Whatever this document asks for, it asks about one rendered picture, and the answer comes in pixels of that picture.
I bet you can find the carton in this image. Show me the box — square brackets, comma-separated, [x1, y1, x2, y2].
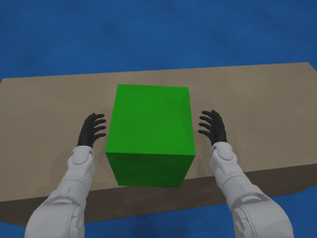
[105, 84, 196, 187]

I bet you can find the robot left hand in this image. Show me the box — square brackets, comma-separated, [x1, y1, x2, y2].
[77, 113, 106, 149]

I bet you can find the robot right upper arm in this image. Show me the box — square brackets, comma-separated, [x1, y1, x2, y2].
[232, 200, 294, 238]

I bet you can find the robot right hand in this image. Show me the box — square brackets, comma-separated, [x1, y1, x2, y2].
[198, 110, 228, 147]

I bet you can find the right robot forearm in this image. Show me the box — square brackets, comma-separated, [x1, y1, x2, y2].
[209, 142, 294, 237]

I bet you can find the pedestal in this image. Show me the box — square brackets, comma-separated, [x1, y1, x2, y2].
[0, 61, 317, 228]

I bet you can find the robot left upper arm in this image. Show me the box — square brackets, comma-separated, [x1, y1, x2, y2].
[26, 204, 85, 238]

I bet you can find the left robot forearm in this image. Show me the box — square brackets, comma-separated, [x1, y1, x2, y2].
[24, 145, 95, 238]

